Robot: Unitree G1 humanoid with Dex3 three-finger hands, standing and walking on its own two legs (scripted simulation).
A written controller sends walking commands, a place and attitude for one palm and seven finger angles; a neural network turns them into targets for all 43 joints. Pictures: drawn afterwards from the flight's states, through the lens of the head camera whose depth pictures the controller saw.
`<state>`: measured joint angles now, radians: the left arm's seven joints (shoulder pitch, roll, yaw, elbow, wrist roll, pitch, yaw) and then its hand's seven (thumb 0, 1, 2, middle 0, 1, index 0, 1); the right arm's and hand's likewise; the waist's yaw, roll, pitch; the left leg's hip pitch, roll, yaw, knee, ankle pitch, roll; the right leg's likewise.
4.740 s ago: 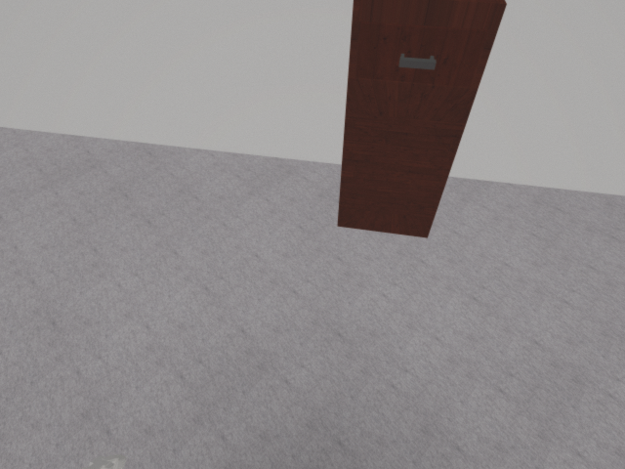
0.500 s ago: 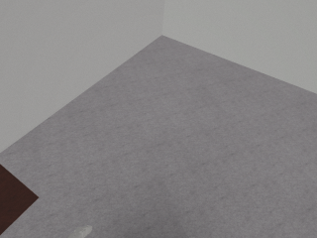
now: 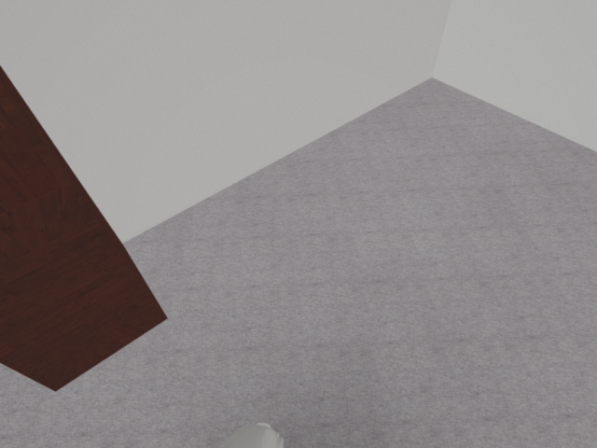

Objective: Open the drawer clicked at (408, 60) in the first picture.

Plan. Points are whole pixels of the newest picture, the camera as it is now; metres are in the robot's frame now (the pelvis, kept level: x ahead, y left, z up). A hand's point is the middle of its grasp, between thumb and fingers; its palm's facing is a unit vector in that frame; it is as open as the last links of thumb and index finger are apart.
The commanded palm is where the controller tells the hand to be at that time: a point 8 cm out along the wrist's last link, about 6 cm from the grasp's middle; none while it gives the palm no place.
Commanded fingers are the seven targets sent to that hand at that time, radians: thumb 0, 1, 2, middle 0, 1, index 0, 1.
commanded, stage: turn to face it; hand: left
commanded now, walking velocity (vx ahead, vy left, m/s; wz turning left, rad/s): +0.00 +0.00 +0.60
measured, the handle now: out of the picture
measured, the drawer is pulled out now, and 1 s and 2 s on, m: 0.00 0.00 0.00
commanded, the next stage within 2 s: take the last steps up to it in 0.96 s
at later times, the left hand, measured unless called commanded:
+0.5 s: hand out of the picture -0.01 +0.28 -0.16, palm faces +0.34 -0.91 -0.26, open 7.4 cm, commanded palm none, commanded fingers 0.00 0.90 0.90 -0.20 -0.30 -0.20 -0.30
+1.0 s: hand out of the picture -0.06 +0.20 -0.15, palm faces +0.54 -0.80 -0.27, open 7.4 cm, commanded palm none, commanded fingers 0.00 0.90 0.90 -0.20 -0.30 -0.20 -0.30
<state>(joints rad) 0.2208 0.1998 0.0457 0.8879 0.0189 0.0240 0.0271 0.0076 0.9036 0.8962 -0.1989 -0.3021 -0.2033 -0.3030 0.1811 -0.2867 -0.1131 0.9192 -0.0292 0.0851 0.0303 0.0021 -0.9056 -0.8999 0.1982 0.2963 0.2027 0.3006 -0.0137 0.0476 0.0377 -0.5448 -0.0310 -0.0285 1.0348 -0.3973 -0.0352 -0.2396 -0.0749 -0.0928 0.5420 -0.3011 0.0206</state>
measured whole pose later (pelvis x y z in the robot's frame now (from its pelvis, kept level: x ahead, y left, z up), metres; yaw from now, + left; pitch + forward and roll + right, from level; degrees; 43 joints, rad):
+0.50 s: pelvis -0.02 +0.04 +0.01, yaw +18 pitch +0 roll -2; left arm 0.18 0.28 0.08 0.91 0.01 0.06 0.01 0.01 0.91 0.90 -0.20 -0.30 -0.20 -0.30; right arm 0.17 -0.21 -0.05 0.91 -0.02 0.03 0.02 0.00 -0.90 -0.90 0.20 0.30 0.21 0.30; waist 0.00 -0.03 0.08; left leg -0.27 -0.03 -0.01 0.48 -0.22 0.05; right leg -0.49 -0.11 -0.02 1.07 -0.39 0.11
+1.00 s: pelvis -0.02 +0.00 +0.01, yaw +34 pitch -1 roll +2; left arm 0.22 0.17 0.02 0.91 0.02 0.01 0.02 0.01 0.90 0.90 -0.20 -0.30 -0.21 -0.30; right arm 0.21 -0.26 -0.09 0.97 -0.02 0.09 0.02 0.00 -0.91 -0.90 0.20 0.30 0.20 0.30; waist -0.02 0.02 0.07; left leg -0.44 0.02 -0.01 1.01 -0.42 -0.07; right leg -0.20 -0.10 -0.13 0.51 -0.30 0.00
